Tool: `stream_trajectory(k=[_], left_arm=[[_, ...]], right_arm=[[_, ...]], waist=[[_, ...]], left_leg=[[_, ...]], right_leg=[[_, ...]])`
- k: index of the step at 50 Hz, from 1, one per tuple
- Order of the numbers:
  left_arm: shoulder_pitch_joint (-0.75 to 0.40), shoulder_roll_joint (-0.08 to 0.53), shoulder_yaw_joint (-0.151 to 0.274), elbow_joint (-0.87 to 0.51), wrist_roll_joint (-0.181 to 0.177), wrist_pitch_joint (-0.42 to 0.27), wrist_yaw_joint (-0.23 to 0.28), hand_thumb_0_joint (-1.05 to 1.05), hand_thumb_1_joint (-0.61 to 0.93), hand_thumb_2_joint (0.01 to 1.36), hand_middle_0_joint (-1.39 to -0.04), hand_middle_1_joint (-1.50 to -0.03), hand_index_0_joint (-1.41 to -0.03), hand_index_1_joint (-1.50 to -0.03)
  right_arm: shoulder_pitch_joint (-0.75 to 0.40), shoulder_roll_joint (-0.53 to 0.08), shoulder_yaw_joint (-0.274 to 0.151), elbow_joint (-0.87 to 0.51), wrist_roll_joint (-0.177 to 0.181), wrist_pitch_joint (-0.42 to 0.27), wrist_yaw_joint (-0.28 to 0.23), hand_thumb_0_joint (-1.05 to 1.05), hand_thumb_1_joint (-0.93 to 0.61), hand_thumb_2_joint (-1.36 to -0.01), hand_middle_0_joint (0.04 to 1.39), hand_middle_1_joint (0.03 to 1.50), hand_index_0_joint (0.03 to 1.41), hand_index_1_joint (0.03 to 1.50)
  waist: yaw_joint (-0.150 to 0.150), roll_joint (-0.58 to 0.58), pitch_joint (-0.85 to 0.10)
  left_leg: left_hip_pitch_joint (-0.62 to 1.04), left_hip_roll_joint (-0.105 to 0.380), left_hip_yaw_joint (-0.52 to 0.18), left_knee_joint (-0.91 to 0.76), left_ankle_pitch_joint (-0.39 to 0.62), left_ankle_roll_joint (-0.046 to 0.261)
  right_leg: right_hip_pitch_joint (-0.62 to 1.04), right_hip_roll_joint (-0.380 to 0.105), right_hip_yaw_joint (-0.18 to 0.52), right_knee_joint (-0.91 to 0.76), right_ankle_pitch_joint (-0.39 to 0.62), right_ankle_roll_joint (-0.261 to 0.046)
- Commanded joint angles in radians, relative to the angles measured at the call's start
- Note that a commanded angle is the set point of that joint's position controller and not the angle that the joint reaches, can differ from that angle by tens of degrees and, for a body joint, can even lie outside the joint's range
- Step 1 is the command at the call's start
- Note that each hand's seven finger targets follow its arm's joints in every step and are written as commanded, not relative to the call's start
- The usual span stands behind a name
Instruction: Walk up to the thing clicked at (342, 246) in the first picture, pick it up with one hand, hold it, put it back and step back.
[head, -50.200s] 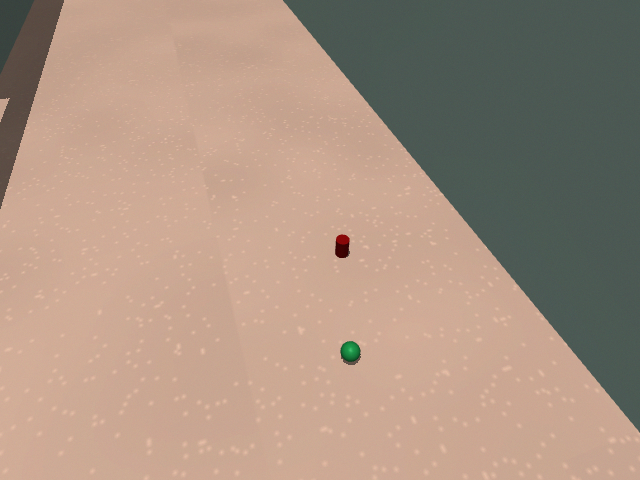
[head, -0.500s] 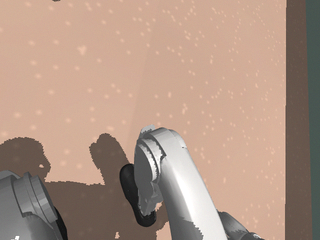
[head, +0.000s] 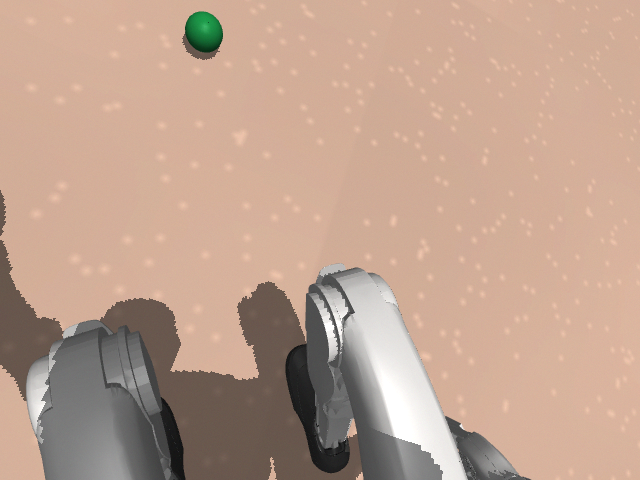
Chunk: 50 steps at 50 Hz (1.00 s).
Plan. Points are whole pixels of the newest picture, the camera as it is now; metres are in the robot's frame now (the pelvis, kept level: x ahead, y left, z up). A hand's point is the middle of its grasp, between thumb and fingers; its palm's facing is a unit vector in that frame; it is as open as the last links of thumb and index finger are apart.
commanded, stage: settle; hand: left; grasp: from above
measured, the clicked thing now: out of the picture +0.48 +0.36 -0.19
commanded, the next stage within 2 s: lift in 0.20 s
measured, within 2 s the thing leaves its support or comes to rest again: neither
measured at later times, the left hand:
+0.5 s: hand out of the picture +0.45 +0.34 -0.09, palm faces -0.45 -0.10 -0.89, open 6.8 cm
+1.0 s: hand out of the picture +0.37 +0.34 +0.07, palm faces -0.42 -0.13 -0.90, open 6.7 cm
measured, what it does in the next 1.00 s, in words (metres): rises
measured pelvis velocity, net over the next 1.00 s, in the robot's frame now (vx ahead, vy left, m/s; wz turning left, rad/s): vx -0.01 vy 0.00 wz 0.12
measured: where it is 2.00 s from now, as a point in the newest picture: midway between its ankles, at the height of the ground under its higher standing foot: (249, 459)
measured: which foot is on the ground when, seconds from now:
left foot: down 0.00-1.00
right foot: down 0.00-1.00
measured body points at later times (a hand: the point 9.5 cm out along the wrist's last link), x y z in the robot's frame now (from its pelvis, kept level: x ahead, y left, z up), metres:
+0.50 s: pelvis -0.01 +0.00 +0.03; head +0.21 +0.07 +0.41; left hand +0.47 +0.34 -0.04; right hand +0.06 -0.27 -0.07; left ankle +0.07 +0.13 -0.28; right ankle +0.11 -0.12 -0.28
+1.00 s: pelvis -0.01 +0.00 +0.15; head +0.16 +0.06 +0.56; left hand +0.39 +0.34 +0.12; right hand +0.13 -0.25 +0.03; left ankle +0.07 +0.13 -0.28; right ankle +0.11 -0.12 -0.28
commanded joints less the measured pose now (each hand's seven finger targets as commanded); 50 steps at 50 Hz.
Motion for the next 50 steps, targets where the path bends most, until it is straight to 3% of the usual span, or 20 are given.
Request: stream_trajectory(k=[1, 5, 6, 10, 13, 14, 15, 16, 17, 18, 19, 22, 25, 27, 31, 35, 37, 39, 42, 50], left_arm=[[-0.318, 0.243, 0.025, -0.194, -0.013, -0.010, -0.022, 0.000, 0.755, 0.537, -1.048, -0.650, -1.098, -0.602], [-0.337, 0.250, 0.036, -0.257, -0.006, -0.033, -0.049, 0.000, 0.752, 0.543, -1.045, -0.646, -1.092, -0.599], [-0.321, 0.257, 0.046, -0.255, -0.005, -0.035, -0.050, 0.000, 0.743, 0.543, -1.036, -0.649, -1.083, -0.602], [-0.330, 0.255, 0.051, -0.263, -0.001, -0.040, -0.051, 0.000, 0.741, 0.552, -1.030, -0.646, -1.075, -0.600], [-0.361, 0.279, 0.059, -0.292, 0.006, -0.040, -0.050, 0.000, 0.684, 0.553, -1.001, -0.621, -1.039, -0.582], [-0.356, 0.266, 0.052, -0.278, 0.008, -0.037, -0.051, 0.000, 0.691, 0.498, -1.019, -0.654, -1.073, -0.599], [-0.345, 0.248, 0.043, -0.278, 0.001, -0.036, -0.058, 0.000, 0.611, 0.524, -0.939, -0.584, -0.993, -0.541], [-0.328, 0.251, 0.044, -0.273, -0.002, -0.032, -0.061, 0.000, 0.647, 0.459, -0.987, -0.631, -1.041, -0.575], [-0.339, 0.259, 0.052, -0.292, -0.010, -0.029, -0.064, 0.000, 0.567, 0.481, -0.907, -0.569, -0.961, -0.521], [-0.316, 0.255, 0.051, -0.276, -0.012, -0.023, -0.071, 0.000, 0.637, 0.428, -0.960, -0.634, -1.022, -0.570], [-0.308, 0.231, 0.039, -0.279, -0.025, -0.017, -0.082, 0.000, 0.670, 0.491, -0.984, -0.631, -1.036, -0.577], [-0.297, 0.241, 0.047, -0.332, -0.049, -0.001, -0.112, 0.000, 0.658, 0.502, -0.979, -0.634, -1.030, -0.581], [-0.251, 0.198, 0.029, -0.365, -0.071, 0.009, -0.144, 0.000, 0.685, 0.512, -0.998, -0.631, -1.049, -0.579], [-0.247, 0.218, 0.049, -0.432, -0.077, 0.010, -0.157, 0.000, 0.672, 0.500, -0.992, -0.610, -1.041, -0.559], [-0.200, 0.192, 0.048, -0.524, -0.095, 0.004, -0.187, 0.000, 0.640, 0.476, -0.957, -0.624, -1.011, -0.568], [-0.152, 0.151, 0.038, -0.598, -0.129, 0.004, -0.209, 0.000, 0.617, 0.494, -0.937, -0.633, -0.990, -0.578], [-0.127, 0.161, 0.043, -0.638, -0.135, 0.010, -0.217, 0.000, 0.588, 0.499, -0.918, -0.633, -0.968, -0.581], [-0.097, 0.126, 0.033, -0.683, -0.155, 0.014, -0.227, 0.000, 0.618, 0.499, -0.932, -0.645, -0.986, -0.589], [-0.023, 0.077, 0.009, -0.717, -0.178, 0.033, -0.246, 0.000, 0.643, 0.495, -0.943, -0.641, -0.998, -0.583], [0.109, 0.048, 0.009, -0.880, -0.216, 0.075, -0.279, 0.000, 0.673, 0.485, -0.962, -0.630, -1.019, -0.572]], right_arm=[[0.213, -0.274, -0.109, -0.007, 0.023, 0.030, -0.030, 0.000, -0.910, -0.901, 0.200, 0.300, 0.199, 0.300], [0.227, -0.261, -0.119, -0.008, 0.033, 0.053, -0.053, 0.000, -0.908, -0.901, 0.200, 0.300, 0.200, 0.300], [0.225, -0.267, -0.123, -0.009, 0.036, 0.058, -0.061, 0.000, -0.907, -0.900, 0.200, 0.300, 0.200, 0.300], [0.234, -0.252, -0.130, -0.007, 0.038, 0.074, -0.075, 0.000, -0.904, -0.898, 0.200, 0.300, 0.200, 0.300], [0.228, -0.245, -0.133, -0.007, 0.042, 0.088, -0.088, 0.000, -0.904, -0.899, 0.200, 0.300, 0.200, 0.300], [0.233, -0.251, -0.134, -0.009, 0.043, 0.090, -0.091, 0.000, -0.937, -0.912, 0.199, 0.300, 0.199, 0.300], [0.230, -0.237, -0.134, -0.008, 0.044, 0.092, -0.092, 0.000, -0.887, -0.892, 0.201, 0.300, 0.200, 0.300], [0.227, -0.232, -0.138, -0.006, 0.045, 0.094, -0.095, 0.000, -0.934, -0.912, 0.199, 0.300, 0.199, 0.300], [0.231, -0.236, -0.142, -0.009, 0.048, 0.098, -0.099, 0.000, -0.887, -0.892, 0.201, 0.300, 0.200, 0.300], [0.233, -0.238, -0.146, -0.011, 0.049, 0.100, -0.101, 0.000, -0.932, -0.910, 0.199, 0.300, 0.199, 0.300], [0.231, -0.234, -0.152, -0.010, 0.051, 0.101, -0.102, 0.000, -0.919, -0.906, 0.199, 0.300, 0.199, 0.300], [0.239, -0.233, -0.164, -0.010, 0.064, 0.108, -0.109, 0.000, -0.918, -0.906, 0.199, 0.300, 0.200, 0.300], [0.250, -0.221, -0.179, -0.016, 0.074, 0.115, -0.113, 0.000, -0.916, -0.905, 0.200, 0.300, 0.200, 0.300], [0.250, -0.224, -0.191, -0.015, 0.086, 0.122, -0.119, 0.000, -0.915, -0.904, 0.200, 0.300, 0.200, 0.300], [0.251, -0.207, -0.213, -0.030, 0.104, 0.129, -0.129, 0.000, -0.917, -0.905, 0.200, 0.300, 0.200, 0.300], [0.243, -0.197, -0.224, -0.044, 0.120, 0.131, -0.142, 0.000, -0.915, -0.905, 0.200, 0.300, 0.200, 0.300], [0.232, -0.194, -0.227, -0.059, 0.129, 0.133, -0.150, 0.000, -0.915, -0.905, 0.200, 0.300, 0.200, 0.300], [0.222, -0.191, -0.235, -0.065, 0.138, 0.132, -0.159, 0.000, -0.912, -0.904, 0.200, 0.300, 0.200, 0.300], [0.210, -0.181, -0.238, -0.069, 0.147, 0.132, -0.171, 0.000, -0.908, -0.903, 0.200, 0.300, 0.200, 0.300], [0.155, -0.159, -0.243, -0.086, 0.172, 0.128, -0.213, 0.000, -0.903, -0.900, 0.200, 0.300, 0.200, 0.300]], waist=[[-0.022, 0.346, -0.647], [-0.011, 0.358, -0.692], [0.006, 0.348, -0.689], [0.001, 0.356, -0.700], [0.015, 0.385, -0.728], [0.009, 0.378, -0.712], [0.011, 0.381, -0.723], [0.024, 0.378, -0.735], [0.030, 0.385, -0.748], [0.032, 0.376, -0.736], [0.030, 0.368, -0.732], [0.052, 0.364, -0.767], [0.052, 0.332, -0.788], [0.076, 0.333, -0.794], [0.100, 0.323, -0.848], [0.103, 0.295, -0.823], [0.119, 0.296, -0.833], [0.122, 0.303, -0.811], [0.132, 0.284, -0.812], [0.158, 0.261, -0.771]], left_leg=[[0.481, -0.017, 0.079, -0.279, 0.147, 0.003], [0.515, -0.023, 0.094, -0.285, 0.191, 0.000], [0.525, -0.026, 0.094, -0.289, 0.198, -0.002], [0.546, -0.027, 0.106, -0.305, 0.206, 0.000], [0.570, -0.025, 0.109, -0.322, 0.198, -0.001], [0.565, -0.029, 0.105, -0.329, 0.190, -0.002], [0.566, -0.029, 0.109, -0.343, 0.179, 0.001], [0.575, -0.028, 0.114, -0.348, 0.173, 0.002], [0.577, -0.031, 0.116, -0.362, 0.162, 0.004], [0.572, -0.033, 0.119, -0.371, 0.154, 0.004], [0.582, -0.031, 0.117, -0.381, 0.142, 0.002], [0.603, -0.035, 0.124, -0.406, 0.154, 0.007], [0.627, -0.032, 0.130, -0.423, 0.175, 0.012], [0.650, -0.037, 0.131, -0.446, 0.175, 0.012], [0.705, -0.035, 0.130, -0.497, 0.170, 0.014], [0.729, -0.035, 0.117, -0.562, 0.127, 0.019], [0.764, -0.033, 0.108, -0.607, 0.101, 0.019], [0.799, -0.029, 0.091, -0.660, 0.083, 0.018], [0.877, -0.023, 0.082, -0.715, 0.106, 0.014], [1.044, -0.018, 0.073, -0.899, 0.105, 0.012]], right_leg=[[0.336, 0.047, -0.059, -0.246, 0.180, -0.076], [0.365, 0.041, -0.048, -0.257, 0.208, -0.079], [0.347, 0.038, -0.050, -0.262, 0.207, -0.084], [0.366, 0.035, -0.043, -0.277, 0.217, -0.079], [0.356, 0.035, -0.032, -0.278, 0.203, -0.083], [0.340, 0.032, -0.040, -0.282, 0.196, -0.086], [0.358, 0.034, -0.038, -0.284, 0.193, -0.081], [0.369, 0.035, -0.027, -0.293, 0.184, -0.081], [0.366, 0.032, -0.029, -0.299, 0.178, -0.080], [0.369, 0.031, -0.029, -0.309, 0.168, -0.081], [0.367, 0.030, -0.025, -0.313, 0.154, -0.083], [0.391, 0.027, -0.019, -0.333, 0.171, -0.080], [0.436, 0.027, -0.008, -0.361, 0.190, -0.075], [0.430, 0.018, -0.002, -0.378, 0.189, -0.078], [0.466, 0.017, 0.014, -0.411, 0.185, -0.077], [0.490, 0.014, 0.020, -0.465, 0.163, -0.073], [0.512, 0.016, 0.022, -0.487, 0.144, -0.074], [0.522, 0.012, 0.020, -0.508, 0.143, -0.071], [0.573, 0.016, 0.021, -0.551, 0.165, -0.069], [0.747, 0.011, 0.040, -0.710, 0.173, -0.061]])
